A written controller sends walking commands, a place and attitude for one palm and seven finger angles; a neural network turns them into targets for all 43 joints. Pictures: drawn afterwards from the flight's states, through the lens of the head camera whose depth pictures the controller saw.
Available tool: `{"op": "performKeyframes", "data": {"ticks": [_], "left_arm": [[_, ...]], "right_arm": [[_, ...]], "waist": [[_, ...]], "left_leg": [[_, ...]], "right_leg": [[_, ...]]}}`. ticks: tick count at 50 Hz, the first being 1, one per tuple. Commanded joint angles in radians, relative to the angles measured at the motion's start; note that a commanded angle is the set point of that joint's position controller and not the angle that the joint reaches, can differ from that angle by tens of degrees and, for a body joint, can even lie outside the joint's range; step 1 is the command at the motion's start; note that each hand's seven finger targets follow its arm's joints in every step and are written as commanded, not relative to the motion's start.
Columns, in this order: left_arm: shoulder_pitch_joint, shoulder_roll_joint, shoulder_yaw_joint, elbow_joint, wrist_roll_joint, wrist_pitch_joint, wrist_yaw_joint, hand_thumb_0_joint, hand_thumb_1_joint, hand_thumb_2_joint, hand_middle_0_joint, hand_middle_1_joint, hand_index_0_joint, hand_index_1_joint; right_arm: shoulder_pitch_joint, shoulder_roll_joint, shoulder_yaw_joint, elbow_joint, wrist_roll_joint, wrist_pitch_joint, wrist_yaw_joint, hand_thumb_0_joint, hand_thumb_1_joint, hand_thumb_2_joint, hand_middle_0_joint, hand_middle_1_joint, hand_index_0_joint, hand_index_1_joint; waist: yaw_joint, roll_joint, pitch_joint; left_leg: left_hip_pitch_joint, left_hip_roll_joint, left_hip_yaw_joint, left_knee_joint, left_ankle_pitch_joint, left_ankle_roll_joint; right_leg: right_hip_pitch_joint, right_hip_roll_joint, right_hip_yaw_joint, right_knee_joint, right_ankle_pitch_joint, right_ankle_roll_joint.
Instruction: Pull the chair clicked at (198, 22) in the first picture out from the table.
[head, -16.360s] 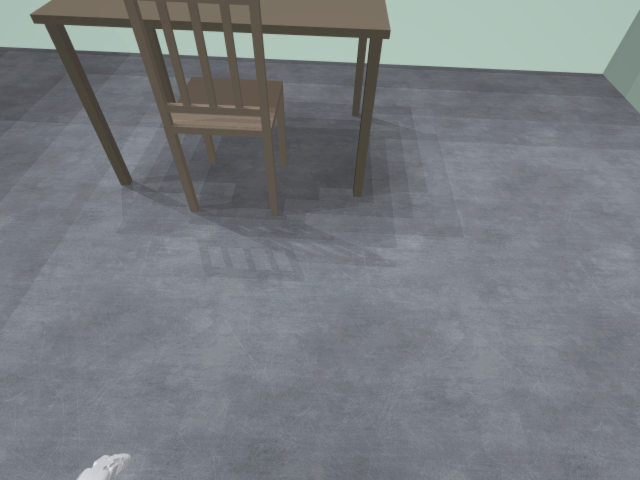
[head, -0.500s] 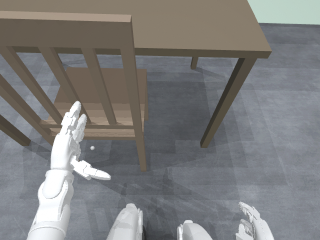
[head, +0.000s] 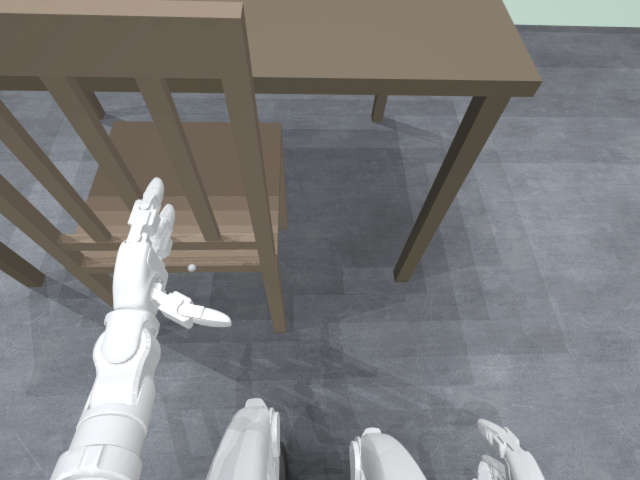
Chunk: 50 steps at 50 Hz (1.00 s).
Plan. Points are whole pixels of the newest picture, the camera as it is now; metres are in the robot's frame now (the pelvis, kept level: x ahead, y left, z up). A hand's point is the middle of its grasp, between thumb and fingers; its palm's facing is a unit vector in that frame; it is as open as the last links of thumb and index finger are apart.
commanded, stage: aim the fingers beside a spindle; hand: left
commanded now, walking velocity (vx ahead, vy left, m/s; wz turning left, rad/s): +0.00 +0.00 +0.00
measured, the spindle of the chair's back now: (119, 175) +0.49 +0.29 +0.04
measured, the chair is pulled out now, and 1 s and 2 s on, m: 0.00 0.00 0.00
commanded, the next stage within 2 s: push the fingers through the gap in 0.50 s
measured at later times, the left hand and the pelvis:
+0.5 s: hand (187, 272) +0.36 +0.17 +0.02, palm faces +0.05 -1.00 -0.02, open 16.9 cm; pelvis +0.00 +0.00 +0.00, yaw +0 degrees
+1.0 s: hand (191, 246) +0.39 +0.17 +0.02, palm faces +0.06 -1.00 -0.02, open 16.9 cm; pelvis +0.00 +0.00 +0.00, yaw +0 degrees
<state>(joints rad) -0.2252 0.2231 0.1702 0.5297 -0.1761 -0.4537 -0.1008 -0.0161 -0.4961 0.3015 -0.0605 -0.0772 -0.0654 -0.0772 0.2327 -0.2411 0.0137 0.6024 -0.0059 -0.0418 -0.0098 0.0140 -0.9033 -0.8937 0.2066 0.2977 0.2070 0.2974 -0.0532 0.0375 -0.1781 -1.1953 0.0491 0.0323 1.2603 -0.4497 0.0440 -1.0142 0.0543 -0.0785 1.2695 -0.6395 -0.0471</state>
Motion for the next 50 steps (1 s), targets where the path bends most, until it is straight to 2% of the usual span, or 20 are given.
{"op": "performKeyframes", "data": {"ticks": [1, 2, 5, 6, 8, 10, 13, 17, 21, 23, 26, 30, 32, 35, 38, 40, 42, 46, 49, 50], "left_arm": [[-0.164, 0.133, 0.027, -0.261, -0.015, -0.088, -0.001, 0.000, -0.500, 0.300, -0.060, -0.080, -0.060, -0.080], [-0.158, 0.150, 0.045, -0.237, -0.015, -0.086, -0.003, 0.000, -0.500, 0.300, -0.060, -0.080, -0.060, -0.080], [-0.189, 0.131, 0.025, -0.180, -0.013, -0.082, -0.015, 0.000, -0.500, 0.300, -0.060, -0.080, -0.060, -0.080], [-0.208, 0.140, 0.031, -0.176, -0.013, -0.086, -0.018, 0.000, -0.500, 0.300, -0.060, -0.080, -0.060, -0.080], [-0.240, 0.152, 0.040, -0.190, -0.012, -0.101, -0.022, 0.000, -0.500, 0.300, -0.060, -0.080, -0.060, -0.080], [-0.254, 0.115, 0.001, -0.222, -0.018, -0.111, -0.029, 0.000, -0.500, 0.300, -0.060, -0.080, -0.060, -0.080], [-0.255, 0.167, 0.049, -0.251, -0.025, -0.119, -0.024, 0.000, -0.500, 0.300, -0.060, -0.080, -0.060, -0.080], [-0.202, 0.172, 0.057, -0.197, -0.016, -0.098, -0.019, 0.000, -0.500, 0.300, -0.060, -0.080, -0.060, -0.080], [-0.192, 0.137, 0.034, -0.157, -0.018, -0.074, -0.023, 0.000, -0.500, 0.300, -0.060, -0.080, -0.060, -0.080], [-0.196, 0.150, 0.044, -0.155, -0.019, -0.076, -0.025, 0.000, -0.500, 0.300, -0.060, -0.080, -0.060, -0.080], [-0.203, 0.127, 0.021, -0.225, -0.026, -0.093, -0.025, 0.000, -0.500, 0.300, -0.060, -0.080, -0.060, -0.080], [-0.243, 0.139, 0.015, -0.257, -0.014, -0.116, -0.007, 0.000, -0.500, 0.300, -0.060, -0.080, -0.060, -0.080], [-0.301, 0.152, 0.020, -0.205, -0.002, -0.114, 0.003, 0.000, -0.500, 0.300, -0.060, -0.080, -0.060, -0.080], [-0.375, 0.154, 0.026, -0.135, 0.010, -0.112, 0.010, 0.000, -0.500, 0.300, -0.060, -0.080, -0.060, -0.080], [-0.379, 0.173, 0.054, -0.118, 0.002, -0.104, 0.004, 0.000, -0.500, 0.300, -0.060, -0.080, -0.060, -0.080], [-0.363, 0.161, 0.043, -0.134, -0.003, -0.095, -0.004, 0.000, -0.500, 0.300, -0.060, -0.080, -0.060, -0.080], [-0.363, 0.175, 0.052, -0.116, -0.003, -0.084, -0.006, 0.000, -0.500, 0.300, -0.060, -0.080, -0.060, -0.080], [-0.388, 0.188, 0.070, -0.058, 0.000, -0.068, -0.005, 0.000, -0.500, 0.300, -0.060, -0.080, -0.060, -0.080], [-0.448, 0.169, 0.055, -0.059, 0.003, -0.082, -0.001, 0.000, -0.500, 0.300, -0.060, -0.080, -0.060, -0.080], [-0.440, 0.178, 0.065, -0.048, 0.005, -0.086, 0.001, 0.000, -0.500, 0.300, -0.060, -0.080, -0.060, -0.080]], "right_arm": [[0.022, -0.145, -0.062, -0.125, 0.007, -0.025, -0.003, 0.000, -0.900, -0.900, 0.200, 0.300, 0.200, 0.300], [0.027, -0.149, -0.063, -0.119, 0.007, -0.023, -0.006, 0.000, -0.900, -0.900, 0.200, 0.300, 0.200, 0.300], [0.022, -0.146, -0.058, -0.109, 0.010, -0.017, -0.011, 0.000, -0.900, -0.900, 0.200, 0.300, 0.200, 0.300], [0.019, -0.147, -0.058, -0.107, 0.012, -0.017, -0.013, 0.000, -0.900, -0.900, 0.200, 0.300, 0.200, 0.300], [0.020, -0.149, -0.059, -0.103, 0.010, -0.021, -0.017, 0.000, -0.900, -0.900, 0.200, 0.300, 0.200, 0.300], [0.017, -0.146, -0.060, -0.109, 0.008, -0.025, -0.016, 0.000, -0.900, -0.900, 0.200, 0.300, 0.200, 0.300], [0.019, -0.152, -0.064, -0.103, 0.006, -0.028, -0.019, 0.000, -0.900, -0.900, 0.200, 0.300, 0.200, 0.300], [0.020, -0.152, -0.061, -0.104, 0.007, -0.023, -0.017, 0.000, -0.900, -0.900, 0.200, 0.300, 0.200, 0.300], [0.014, -0.147, -0.057, -0.111, 0.011, -0.014, -0.012, 0.000, -0.900, -0.900, 0.200, 0.300, 0.200, 0.300], [0.014, -0.151, -0.058, -0.117, 0.013, -0.011, -0.014, 0.000, -0.900, -0.900, 0.200, 0.300, 0.200, 0.300], [0.008, -0.147, -0.062, -0.125, 0.012, -0.015, -0.011, 0.000, -0.900, -0.900, 0.200, 0.300, 0.200, 0.300], [0.010, -0.148, -0.062, -0.114, 0.008, -0.018, -0.013, 0.000, -0.900, -0.900, 0.200, 0.300, 0.200, 0.300], [0.016, -0.153, -0.057, -0.100, 0.005, -0.018, -0.018, 0.000, -0.900, -0.900, 0.200, 0.300, 0.200, 0.300], [0.017, -0.151, -0.054, -0.085, 0.004, -0.020, -0.022, 0.000, -0.900, -0.900, 0.200, 0.300, 0.200, 0.300], [0.026, -0.156, -0.055, -0.087, 0.003, -0.020, -0.022, 0.000, -0.900, -0.900, 0.200, 0.300, 0.200, 0.300], [0.031, -0.155, -0.056, -0.095, 0.004, -0.017, -0.018, 0.000, -0.900, -0.900, 0.200, 0.300, 0.200, 0.300], [0.039, -0.159, -0.058, -0.094, 0.005, -0.012, -0.016, 0.000, -0.900, -0.900, 0.200, 0.300, 0.200, 0.300], [0.050, -0.156, -0.056, -0.086, 0.008, 0.002, -0.014, 0.000, -0.900, -0.900, 0.200, 0.300, 0.200, 0.300], [0.059, -0.154, -0.058, -0.080, 0.005, 0.002, -0.012, 0.000, -0.900, -0.900, 0.200, 0.300, 0.200, 0.300], [0.063, -0.156, -0.060, -0.077, 0.006, 0.003, -0.011, 0.000, -0.900, -0.900, 0.200, 0.300, 0.200, 0.300]], "waist": [[0.006, 0.025, -0.406], [0.002, -0.002, -0.388], [-0.018, -0.038, -0.310], [-0.016, -0.024, -0.297], [-0.013, 0.009, -0.325], [-0.013, 0.043, -0.363], [-0.002, 0.052, -0.419], [0.001, 0.031, -0.391], [-0.001, 0.008, -0.336], [-0.003, -0.014, -0.341], [0.003, 0.029, -0.377], [-0.008, 0.050, -0.376], [-0.031, 0.019, -0.336], [-0.037, 0.023, -0.314], [-0.020, 0.033, -0.385], [-0.006, 0.069, -0.429], [-0.012, 0.052, -0.442], [-0.022, 0.007, -0.374], [-0.035, 0.022, -0.385], [-0.028, 0.029, -0.384]], "left_leg": [[0.516, -0.013, -0.089, -0.131, 0.270, -0.014], [0.488, -0.012, -0.090, -0.125, 0.263, -0.010], [0.407, -0.017, -0.080, -0.119, 0.179, -0.007], [0.391, -0.019, -0.079, -0.117, 0.159, -0.007], [0.421, -0.017, -0.083, -0.111, 0.173, -0.008], [0.474, -0.017, -0.091, -0.117, 0.191, -0.011], [0.513, -0.014, -0.096, -0.112, 0.237, -0.012], [0.480, -0.015, -0.092, -0.114, 0.234, -0.011], [0.441, -0.018, -0.086, -0.124, 0.187, -0.011], [0.425, -0.018, -0.085, -0.118, 0.188, -0.008], [0.479, -0.017, -0.089, -0.124, 0.209, -0.011], [0.518, -0.011, -0.105, -0.129, 0.207, -0.015], [0.469, -0.012, -0.108, -0.117, 0.161, -0.010], [0.434, -0.016, -0.106, -0.111, 0.106, -0.012], [0.461, -0.017, -0.102, -0.109, 0.149, -0.013], [0.510, -0.016, -0.105, -0.118, 0.198, -0.017], [0.516, -0.012, -0.109, -0.118, 0.224, -0.016], [0.449, -0.015, -0.097, -0.116, 0.187, -0.013], [0.466, -0.014, -0.100, -0.111, 0.206, -0.012], [0.477, -0.013, -0.102, -0.113, 0.210, -0.015]], "right_leg": [[0.045, -0.009, 0.056, -0.210, 0.366, 0.023], [0.045, -0.007, 0.059, -0.208, 0.367, 0.023], [0.032, -0.011, 0.072, -0.226, 0.308, 0.030], [0.024, -0.011, 0.075, -0.227, 0.286, 0.028], [0.008, -0.012, 0.073, -0.216, 0.290, 0.024], [-0.002, -0.013, 0.065, -0.215, 0.290, 0.021], [0.009, -0.011, 0.066, -0.206, 0.326, 0.020], [0.023, -0.008, 0.066, -0.207, 0.332, 0.021], [0.022, -0.011, 0.063, -0.221, 0.298, 0.023], [0.027, -0.010, 0.068, -0.217, 0.305, 0.024], [0.024, -0.011, 0.064, -0.218, 0.312, 0.022], [-0.013, -0.008, 0.055, -0.213, 0.285, 0.018], [-0.041, -0.006, 0.058, -0.215, 0.248, 0.021], [-0.070, -0.008, 0.062, -0.215, 0.199, 0.022], [-0.033, -0.009, 0.064, -0.211, 0.236, 0.019], [-0.018, -0.008, 0.058, -0.207, 0.273, 0.016], [-0.013, -0.004, 0.056, -0.203, 0.297, 0.017], [-0.004, -0.004, 0.062, -0.219, 0.283, 0.023], [-0.024, -0.004, 0.059, -0.210, 0.297, 0.023], [-0.030, -0.003, 0.058, -0.211, 0.294, 0.020]]}}
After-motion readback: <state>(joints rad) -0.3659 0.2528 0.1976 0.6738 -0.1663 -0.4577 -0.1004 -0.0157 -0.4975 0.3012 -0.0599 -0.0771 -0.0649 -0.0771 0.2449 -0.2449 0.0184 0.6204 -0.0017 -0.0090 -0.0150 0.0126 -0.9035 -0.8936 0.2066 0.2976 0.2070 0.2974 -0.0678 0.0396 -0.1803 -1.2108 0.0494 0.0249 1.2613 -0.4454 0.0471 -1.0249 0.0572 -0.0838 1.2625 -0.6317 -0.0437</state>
